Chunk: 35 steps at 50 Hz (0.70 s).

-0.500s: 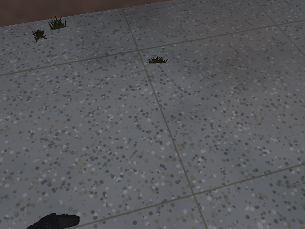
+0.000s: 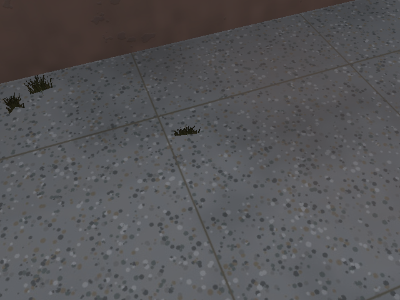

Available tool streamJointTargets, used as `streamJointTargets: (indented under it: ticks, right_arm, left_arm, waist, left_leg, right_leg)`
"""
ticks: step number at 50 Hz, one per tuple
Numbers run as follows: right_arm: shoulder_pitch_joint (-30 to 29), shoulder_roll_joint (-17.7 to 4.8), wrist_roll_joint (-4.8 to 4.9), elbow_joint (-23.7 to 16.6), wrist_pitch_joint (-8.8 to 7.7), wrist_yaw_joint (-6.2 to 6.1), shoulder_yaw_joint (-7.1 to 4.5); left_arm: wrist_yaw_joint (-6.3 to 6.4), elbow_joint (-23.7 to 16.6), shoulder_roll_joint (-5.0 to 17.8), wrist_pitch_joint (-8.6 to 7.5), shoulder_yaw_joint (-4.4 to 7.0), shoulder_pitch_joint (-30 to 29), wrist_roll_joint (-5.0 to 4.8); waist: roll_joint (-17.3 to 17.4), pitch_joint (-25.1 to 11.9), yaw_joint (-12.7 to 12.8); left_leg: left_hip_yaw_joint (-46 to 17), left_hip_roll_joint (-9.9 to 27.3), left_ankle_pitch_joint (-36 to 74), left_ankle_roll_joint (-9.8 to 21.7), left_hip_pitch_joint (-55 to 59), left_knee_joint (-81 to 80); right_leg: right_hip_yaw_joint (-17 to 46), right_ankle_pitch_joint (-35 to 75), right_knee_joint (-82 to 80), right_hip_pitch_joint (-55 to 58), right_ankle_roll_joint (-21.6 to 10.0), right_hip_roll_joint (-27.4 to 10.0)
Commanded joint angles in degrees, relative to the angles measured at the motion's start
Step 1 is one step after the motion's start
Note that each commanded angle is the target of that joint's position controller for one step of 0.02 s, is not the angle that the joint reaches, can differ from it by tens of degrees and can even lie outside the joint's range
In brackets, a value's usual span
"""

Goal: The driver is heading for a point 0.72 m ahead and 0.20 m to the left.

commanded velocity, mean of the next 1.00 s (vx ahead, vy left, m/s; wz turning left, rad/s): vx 0.50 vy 0.00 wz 0.14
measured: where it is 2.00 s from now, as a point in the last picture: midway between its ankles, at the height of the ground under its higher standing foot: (215, 221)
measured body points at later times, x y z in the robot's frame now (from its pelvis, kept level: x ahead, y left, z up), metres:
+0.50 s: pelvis +0.27 +0.03 +0.01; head +0.30 +0.03 +0.45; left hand +0.46 +0.25 -0.10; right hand +0.23 -0.23 -0.13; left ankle +0.18 +0.11 -0.74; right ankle +0.43 -0.11 -0.70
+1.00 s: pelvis +0.53 +0.00 +0.01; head +0.55 +0.00 +0.45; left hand +0.46 +0.25 -0.13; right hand +0.72 -0.22 -0.12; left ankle +0.64 +0.16 -0.68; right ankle +0.46 -0.09 -0.74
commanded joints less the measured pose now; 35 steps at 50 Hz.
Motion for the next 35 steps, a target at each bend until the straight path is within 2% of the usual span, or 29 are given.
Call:
streamJointTargets:
  ticks: [1, 2, 3, 4, 5, 6, 7, 8, 9, 11, 14, 17, 20, 22, 25, 27, 28, 29, 30, 31, 32, 33, 34, 35]
  right_arm:
    - [-5.6, -5.2, 0.26, -5.6, -1.65, -0.09, -1.33]
    - [-2.1, -5.9, 0.30, -4.4, -1.81, -0.47, -1.72]
    - [3.9, -7.0, 0.36, -2.4, -2.07, -1.11, -2.32]
    - [12.4, -8.2, 0.05, 0.1, -2.61, -1.88, -2.95]
    - [22.1, -12.4, -1.15, 1.2, -2.96, -2.87, -3.91]
    - [23.1, -17.6, -1.38, 2.2, -2.58, -2.52, -5.37]
    - [18.9, -12.2, 0.73, 2.0, -2.09, -1.82, -4.34]
    - [13.7, -8.8, 1.17, 1.4, -2.12, -1.60, -3.51]
    - [11.3, -6.5, 0.78, 1.5, -2.38, -1.38, -2.92]
    - [10.9, -5.1, 0.98, 3.0, -3.03, -1.57, -2.26]
    - [13.8, -6.0, 1.61, 5.4, -4.31, -1.26, -2.46]
    - [16.0, -6.3, 1.75, 7.2, -4.37, -1.21, -2.53]
    - [17.9, -6.2, 1.85, 8.8, -4.28, -1.07, -2.45]
    - [19.6, -6.8, 1.76, 9.8, -4.31, -1.14, -2.59]
    - [21.9, -7.1, 1.49, 11.3, -4.05, -1.48, -2.57]
    - [21.5, -7.9, 1.22, 11.9, -3.72, -1.90, -2.73]
    - [20.6, -8.4, 1.10, 11.9, -3.57, -2.10, -2.87]
    - [19.6, -8.9, 1.16, 12.0, -3.42, -2.20, -2.96]
    - [19.3, -8.1, 1.42, 11.9, -3.37, -2.12, -2.68]
    - [18.7, -5.5, 1.83, 9.6, -3.63, -1.97, -1.88]
    - [26.1, 0.1, 3.51, 8.9, -3.28, -2.10, -0.86]
    - [22.2, -7.0, 1.75, 10.4, -2.32, -2.69, -2.59]
    - [18.8, -6.4, 1.77, 9.7, -2.32, -2.21, -2.88]
    - [17.4, -4.9, 1.85, 9.6, -2.18, -1.84, -2.63]
  left_arm:
    - [0.85, -1.2, 9.6, -0.61, 2.06, 1.8, 0.39]
    - [0.95, -1.1, 10.0, -0.73, 2.06, 0.7, 0.43]
    - [0.89, -0.7, 10.5, -0.79, 2.10, 0.1, 0.57]
    - [0.69, -0.5, 10.2, -0.89, 1.87, -0.6, 0.46]
    - [0.55, -2.2, 7.0, -1.26, 0.86, -0.3, 0.24]
    - [0.32, -2.3, 3.2, -1.07, 0.40, 7.3, -1.57]
    - [0.68, -1.5, 7.6, -0.75, 0.96, 3.1, 0.75]
    - [0.20, -2.2, 7.4, -0.77, 1.05, -1.3, 0.68]
    - [-0.16, -2.6, 6.4, -0.77, 0.63, -3.8, 0.70]
    - [-0.88, -2.3, 5.3, 0.36, 0.33, -3.6, 1.48]
    - [-1.59, -2.2, 4.0, 1.26, -0.09, -4.7, 1.82]
    - [-1.91, -4.4, 3.3, 1.37, -0.62, -12.5, 1.75]
    - [-2.17, -6.2, 1.9, 1.09, -1.46, -19.4, 1.35]
    - [-2.20, -7.0, 1.5, 0.92, -1.80, -22.9, 1.08]
    - [-1.90, -8.0, 2.4, 0.70, -1.63, -26.4, 1.00]
    - [-1.60, -8.2, 3.2, 0.31, -1.30, -26.0, 1.11]
    - [-1.34, -7.5, 3.7, -0.04, -0.99, -23.6, 1.20]
    - [-0.94, -5.7, 4.5, -0.53, -0.48, -18.2, 1.42]
    - [-0.28, -2.8, 6.3, -1.34, 0.40, -9.4, 2.07]
    - [0.64, -1.5, 11.1, -1.81, 1.68, 0.7, 3.43]
    - [0.65, -1.3, 15.8, -1.00, 3.03, 1.0, 3.14]
    - [0.38, -2.2, 10.7, -0.43, 2.13, -2.9, 1.55]
    - [0.27, -2.7, 7.0, -0.56, 1.05, -7.9, 1.16]
    - [0.12, -2.6, 4.8, -0.95, 0.60, -10.3, 1.12]
  waist:
    - [-6.1, 2.8, -0.9]
    - [-6.4, 1.5, -2.7]
    - [-6.1, -1.6, -5.3]
    - [-4.2, -6.5, -9.5]
    - [1.3, -14.2, -12.8]
    - [15.2, -18.8, -8.8]
    - [4.9, -12.4, -7.9]
    - [1.0, -5.2, -6.4]
    - [-1.2, -2.4, -5.7]
    - [1.6, -0.8, -3.5]
    - [2.1, -0.7, -2.9]
    - [1.7, 1.8, -4.2]
    - [1.8, 2.5, -5.7]
    - [1.9, 2.5, -6.8]
    - [1.9, 3.0, -7.7]
    - [1.8, 3.0, -6.6]
    - [1.9, 2.1, -5.2]
    - [1.3, -0.4, -2.7]
    - [-1.1, -5.7, 0.9]
    - [-7.3, -13.8, 4.5]
    - [-19.6, -19.5, 0.8]
    - [-8.3, -13.3, 0.6]
    - [-6.2, -6.0, -1.3]
    - [-5.8, -2.7, -2.5]
  left_leg:
    - [0.8, -2.3, -3.2, 2.5, 2.5, -4.7]
    - [1.5, -4.1, -5.7, 3.5, 8.4, -6.0]
    - [2.4, -6.2, -7.5, 4.6, 16.1, -7.5]
    - [1.5, -5.2, -5.4, 6.3, 27.9, -10.3]
    - [-12.3, 7.6, -11.8, 9.3, 41.9, -10.9]
    - [-40.4, 21.0, -12.8, 17.6, 52.3, -17.7]
    - [-42.3, 18.4, -16.9, 16.4, 46.3, -20.8]
    - [-32.1, 16.5, -16.0, 15.3, 38.5, -21.5]
    - [-25.9, 13.7, -10.5, 14.0, 33.5, -23.1]
    - [-17.3, 9.3, -2.7, 11.8, 28.0, -25.4]
    - [-12.6, 8.1, 4.6, 12.6, 27.2, -27.7]
    - [-9.0, 6.8, 5.2, 12.6, 28.2, -30.5]
    - [-5.3, 4.7, 8.4, 11.2, 28.6, -30.5]
    - [-4.3, 5.0, 10.2, 10.7, 29.7, -29.8]
    - [-5.5, 7.1, 13.3, 10.4, 33.3, -27.6]
    - [-7.2, 8.4, 17.8, 10.1, 35.6, -24.4]
    - [-7.6, 8.5, 22.0, 9.6, 36.1, -21.4]
    - [-7.1, 7.4, 27.0, 8.8, 35.6, -15.3]
    - [-5.1, 4.5, 25.0, 7.7, 31.5, -4.8]
    - [-2.6, 0.8, 7.4, 6.5, 21.1, 11.8]
    - [0.5, -8.1, -28.7, 4.9, 3.5, 28.3]
    - [-4.6, -4.6, -26.4, 5.7, -0.2, 32.3]
    - [-5.3, -2.4, -21.0, 5.8, -0.4, 31.1]
    - [-4.9, -0.7, -17.7, 5.3, 1.2, 29.3]
  right_leg:
    - [7.3, 38.4, 1.9, 0.4, -4.1, -18.1]
    - [6.4, 46.0, 5.1, -0.2, -3.1, -17.7]
    - [5.2, 53.5, 11.9, -0.4, -2.2, -16.5]
    - [2.6, 51.9, 22.8, -4.1, -1.2, -13.9]
    - [0.4, 34.1, 39.5, -14.0, -0.1, -10.6]
    - [-3.7, -10.1, 57.8, -31.9, 2.4, 0.8]
    - [1.1, -9.8, 61.3, -37.1, 1.4, -2.7]
    - [0.7, -4.8, 59.8, -37.6, 1.4, -5.3]
    - [-0.4, -2.1, 57.1, -36.6, 1.6, -7.3]
    - [-2.2, -0.7, 52.7, -33.2, 2.6, -9.7]
    - [-4.5, 1.5, 49.5, -34.1, 4.0, -10.8]
    - [-6.7, 7.5, 42.2, -39.4, 5.6, -13.0]
    - [-8.8, 13.8, 31.2, -38.0, 6.2, -12.8]
    - [-9.9, 16.3, 25.6, -35.9, 6.0, -12.0]
    - [-10.0, 15.7, 21.4, -34.3, 4.9, -11.1]
    - [-9.5, 12.0, 19.1, -32.4, 3.8, -10.2]
    - [-9.5, 9.6, 17.5, -28.9, 3.2, -9.2]
    - [-9.9, 8.4, 14.6, -21.9, 2.4, -7.7]
    - [-8.8, 9.8, 11.8, -9.5, 0.9, -8.5]
    - [5.0, 3.8, 10.6, 4.9, -1.9, -22.0]
    - [28.0, -1.1, 4.0, 15.2, -8.0, -35.2]
    - [26.9, -5.9, 2.2, 8.5, -6.5, -32.5]
    - [18.0, -3.9, 0.5, 1.1, -4.9, -29.8]
    - [11.4, 2.1, -1.7, -4.1, -3.6, -27.3]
